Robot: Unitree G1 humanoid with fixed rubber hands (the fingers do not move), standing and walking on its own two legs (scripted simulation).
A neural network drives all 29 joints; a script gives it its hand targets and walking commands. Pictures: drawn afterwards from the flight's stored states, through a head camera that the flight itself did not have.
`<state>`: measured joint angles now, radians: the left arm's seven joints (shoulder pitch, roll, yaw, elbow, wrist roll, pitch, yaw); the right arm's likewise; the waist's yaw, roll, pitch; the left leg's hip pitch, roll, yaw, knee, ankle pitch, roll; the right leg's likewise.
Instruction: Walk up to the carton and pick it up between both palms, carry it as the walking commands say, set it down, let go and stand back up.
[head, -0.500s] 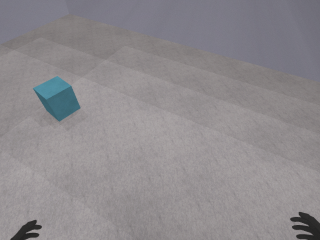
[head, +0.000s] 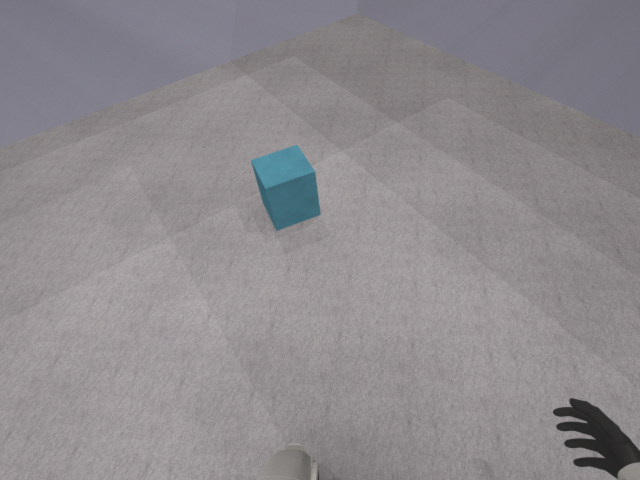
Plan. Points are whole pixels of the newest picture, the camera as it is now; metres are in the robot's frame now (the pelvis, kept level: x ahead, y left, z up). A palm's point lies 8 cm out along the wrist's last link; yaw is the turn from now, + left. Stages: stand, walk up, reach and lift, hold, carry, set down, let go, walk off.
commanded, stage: walk up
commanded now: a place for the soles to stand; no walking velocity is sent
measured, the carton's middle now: (286, 188) +1.28 +0.35 -0.65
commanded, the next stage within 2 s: none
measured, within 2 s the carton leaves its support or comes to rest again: neither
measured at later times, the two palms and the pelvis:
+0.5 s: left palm (121, 336) +0.31 +0.39 -0.07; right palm (568, 351) +0.34 -0.30 -0.10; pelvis +0.24 +0.03 -0.02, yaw +10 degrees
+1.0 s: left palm (107, 303) +0.39 +0.46 -0.10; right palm (453, 188) +0.64 -0.16 -0.06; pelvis +0.43 +0.13 -0.01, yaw +15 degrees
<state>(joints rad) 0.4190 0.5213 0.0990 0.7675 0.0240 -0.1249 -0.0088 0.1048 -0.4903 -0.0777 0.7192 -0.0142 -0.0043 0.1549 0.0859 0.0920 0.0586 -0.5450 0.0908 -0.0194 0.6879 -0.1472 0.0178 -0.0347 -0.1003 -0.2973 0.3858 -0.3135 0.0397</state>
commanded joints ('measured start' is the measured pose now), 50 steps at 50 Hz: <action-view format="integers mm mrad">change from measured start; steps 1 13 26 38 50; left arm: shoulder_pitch -27 0 73 -87 23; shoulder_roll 244 163 283 229 151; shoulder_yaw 57 14 87 51 3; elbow -57 -39 -36 -58 -1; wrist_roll -7 -11 -14 -15 -17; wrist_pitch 12 26 -9 -4 29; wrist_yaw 12 -21 -15 -37 -30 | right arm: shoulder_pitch -101 131 193 95 180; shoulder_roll -94 -189 -168 -113 -195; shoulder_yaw -29 -67 -28 -41 -62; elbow -91 -67 -76 -43 -28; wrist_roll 2 18 2 0 17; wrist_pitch -16 -66 -85 -63 -94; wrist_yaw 3 -87 -116 -42 -113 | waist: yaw -15 -93 22 -43 -95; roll -240 39 -228 -239 57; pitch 4 -107 -128 23 -42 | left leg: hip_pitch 58 334 -278 114 335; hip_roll -44 70 -132 -28 154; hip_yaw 80 -243 -111 74 -162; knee -78 -357 524 -33 -385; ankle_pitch -10 -9 -371 -13 -8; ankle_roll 19 248 51 2 217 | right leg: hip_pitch -23 -473 151 -250 -538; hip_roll -212 -48 -394 -182 -33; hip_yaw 91 273 957 313 317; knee -116 567 -127 -141 588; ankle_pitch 313 -52 -367 -96 -29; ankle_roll -189 -57 -330 -231 -60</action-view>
